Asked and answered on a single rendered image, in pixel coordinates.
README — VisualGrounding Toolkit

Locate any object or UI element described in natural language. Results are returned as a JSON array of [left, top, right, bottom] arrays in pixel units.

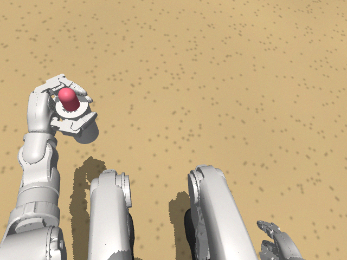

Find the right robot hand
[[257, 220, 302, 260]]

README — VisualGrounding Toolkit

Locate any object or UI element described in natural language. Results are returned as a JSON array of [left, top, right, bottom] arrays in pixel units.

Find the left robot arm
[[0, 132, 67, 260]]

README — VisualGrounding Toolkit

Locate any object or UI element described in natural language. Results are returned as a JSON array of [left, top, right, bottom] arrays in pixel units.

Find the left robot hand
[[27, 74, 98, 138]]

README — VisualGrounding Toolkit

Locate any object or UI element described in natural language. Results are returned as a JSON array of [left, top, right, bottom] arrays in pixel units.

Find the right robot foot
[[184, 209, 210, 260]]

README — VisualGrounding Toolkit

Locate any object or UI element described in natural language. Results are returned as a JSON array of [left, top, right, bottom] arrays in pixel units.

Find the bottle
[[55, 88, 99, 144]]

